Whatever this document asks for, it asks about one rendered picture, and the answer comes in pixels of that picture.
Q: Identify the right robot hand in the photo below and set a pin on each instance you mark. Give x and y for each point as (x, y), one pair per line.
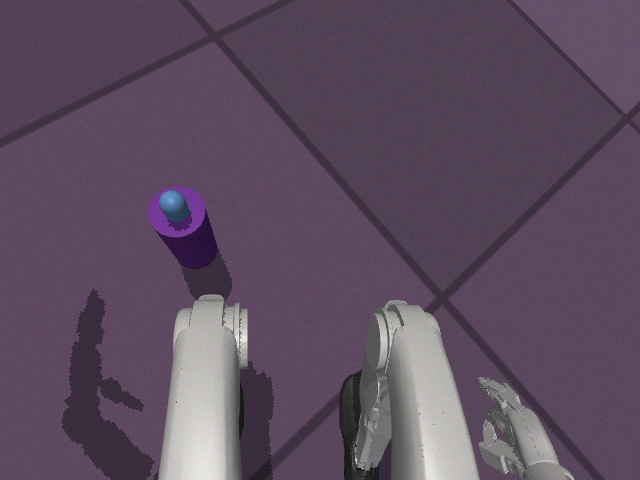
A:
(522, 428)

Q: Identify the bottle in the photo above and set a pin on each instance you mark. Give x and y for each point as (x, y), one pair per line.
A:
(179, 217)

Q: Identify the right robot foot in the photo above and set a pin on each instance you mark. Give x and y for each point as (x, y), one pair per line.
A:
(350, 410)

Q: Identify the right robot arm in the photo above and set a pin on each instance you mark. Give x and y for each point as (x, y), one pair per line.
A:
(547, 471)

